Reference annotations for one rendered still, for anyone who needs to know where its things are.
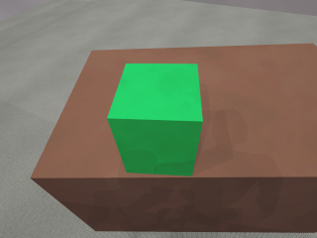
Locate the pedestal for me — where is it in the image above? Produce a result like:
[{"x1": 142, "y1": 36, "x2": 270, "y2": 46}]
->
[{"x1": 30, "y1": 43, "x2": 317, "y2": 233}]

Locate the carton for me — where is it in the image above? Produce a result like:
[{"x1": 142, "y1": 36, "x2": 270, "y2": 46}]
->
[{"x1": 107, "y1": 63, "x2": 203, "y2": 177}]

